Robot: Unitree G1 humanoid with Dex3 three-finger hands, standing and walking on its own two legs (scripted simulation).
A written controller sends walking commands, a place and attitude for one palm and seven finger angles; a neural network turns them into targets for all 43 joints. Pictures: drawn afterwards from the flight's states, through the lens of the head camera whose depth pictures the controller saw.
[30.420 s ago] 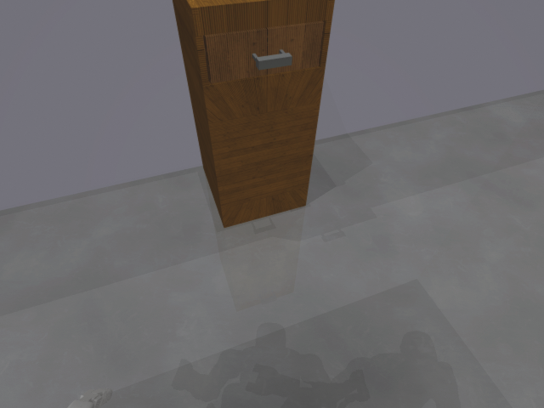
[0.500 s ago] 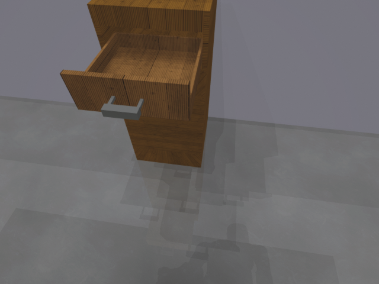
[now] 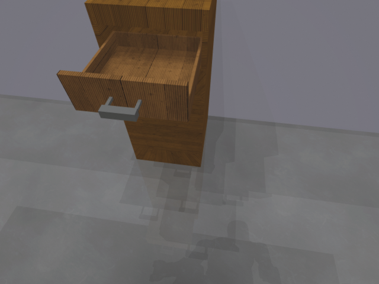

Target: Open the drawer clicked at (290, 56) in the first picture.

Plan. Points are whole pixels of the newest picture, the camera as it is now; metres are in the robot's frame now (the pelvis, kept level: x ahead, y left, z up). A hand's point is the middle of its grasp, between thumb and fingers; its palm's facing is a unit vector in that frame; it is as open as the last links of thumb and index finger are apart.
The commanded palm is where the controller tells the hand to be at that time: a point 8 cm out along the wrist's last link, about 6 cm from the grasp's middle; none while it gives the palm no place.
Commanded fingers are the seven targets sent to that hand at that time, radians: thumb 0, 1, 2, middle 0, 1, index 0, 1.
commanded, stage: stand and wait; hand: left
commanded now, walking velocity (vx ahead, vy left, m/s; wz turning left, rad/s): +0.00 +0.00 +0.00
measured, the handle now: (121, 107) +0.56 +0.23 +0.02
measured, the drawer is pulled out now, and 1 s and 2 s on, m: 0.30 0.30 0.30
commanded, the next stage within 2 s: none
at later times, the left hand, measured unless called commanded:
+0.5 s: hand out of the picture +0.11 +0.25 -0.15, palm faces -0.04 -0.94 -0.35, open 7.4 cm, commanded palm none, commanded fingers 0.00 0.90 0.90 -0.20 -0.30 -0.20 -0.30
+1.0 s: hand out of the picture +0.12 +0.25 -0.16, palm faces -0.05 -0.94 -0.34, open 7.4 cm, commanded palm none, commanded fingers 0.00 0.90 0.90 -0.20 -0.30 -0.20 -0.30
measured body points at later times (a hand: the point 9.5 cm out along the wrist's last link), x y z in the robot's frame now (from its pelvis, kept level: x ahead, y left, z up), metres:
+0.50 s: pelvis +0.01 +0.00 +0.00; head +0.05 -0.01 +0.45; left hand +0.11 +0.30 -0.13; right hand +0.08 -0.29 -0.14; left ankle +0.02 +0.13 -0.75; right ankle +0.01 -0.11 -0.75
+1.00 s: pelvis +0.03 +0.00 +0.00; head +0.07 +0.00 +0.45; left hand +0.12 +0.30 -0.13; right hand +0.11 -0.29 -0.14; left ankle +0.02 +0.13 -0.75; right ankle +0.01 -0.11 -0.75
